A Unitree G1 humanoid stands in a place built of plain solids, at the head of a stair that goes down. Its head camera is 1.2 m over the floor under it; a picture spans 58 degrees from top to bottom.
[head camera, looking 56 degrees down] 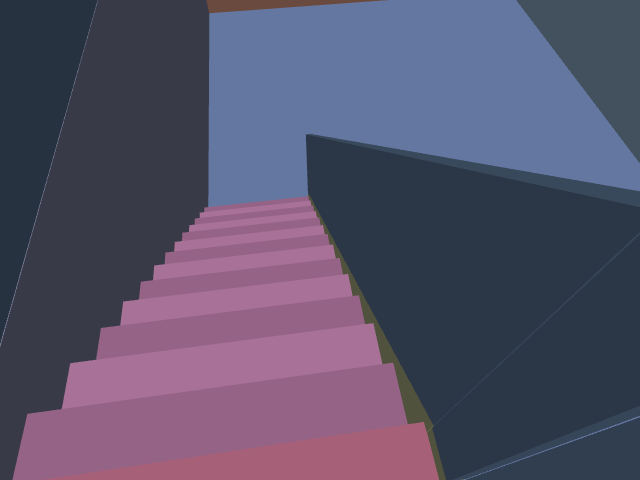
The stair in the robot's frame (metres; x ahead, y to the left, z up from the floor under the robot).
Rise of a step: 0.19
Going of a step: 0.22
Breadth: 1.15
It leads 8 degrees to the left of straight ahead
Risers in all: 14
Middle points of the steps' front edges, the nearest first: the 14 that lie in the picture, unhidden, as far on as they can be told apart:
0.16 0.30 0.00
0.38 0.33 -0.19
0.60 0.36 -0.39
0.82 0.39 -0.58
1.04 0.42 -0.78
1.26 0.45 -0.97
1.48 0.48 -1.16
1.70 0.51 -1.36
1.92 0.54 -1.55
2.14 0.57 -1.75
2.36 0.61 -1.94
2.58 0.64 -2.14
2.80 0.67 -2.33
3.02 0.70 -2.52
